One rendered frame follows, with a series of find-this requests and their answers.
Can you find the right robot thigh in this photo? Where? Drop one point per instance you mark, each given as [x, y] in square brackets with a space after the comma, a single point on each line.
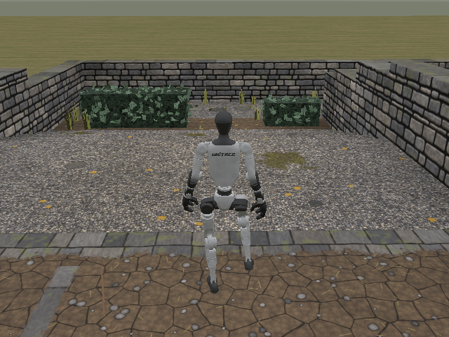
[241, 206]

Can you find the left robot thigh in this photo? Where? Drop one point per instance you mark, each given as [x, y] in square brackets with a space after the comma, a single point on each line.
[207, 207]

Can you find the right robot upper arm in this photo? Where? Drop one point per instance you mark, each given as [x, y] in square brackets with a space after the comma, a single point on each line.
[246, 149]

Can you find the left robot forearm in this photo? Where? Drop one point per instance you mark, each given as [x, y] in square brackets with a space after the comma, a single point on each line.
[191, 184]

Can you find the robot thigh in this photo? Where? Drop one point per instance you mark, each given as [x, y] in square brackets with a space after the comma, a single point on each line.
[241, 206]
[207, 207]

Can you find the right robot forearm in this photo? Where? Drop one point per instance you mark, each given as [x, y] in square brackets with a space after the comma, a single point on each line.
[257, 190]

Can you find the robot left hand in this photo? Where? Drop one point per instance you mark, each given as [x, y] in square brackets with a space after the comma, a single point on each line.
[186, 202]

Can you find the left robot upper arm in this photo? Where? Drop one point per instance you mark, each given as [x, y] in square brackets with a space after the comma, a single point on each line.
[201, 149]

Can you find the robot right hand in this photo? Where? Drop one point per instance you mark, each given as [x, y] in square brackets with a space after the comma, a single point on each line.
[262, 209]

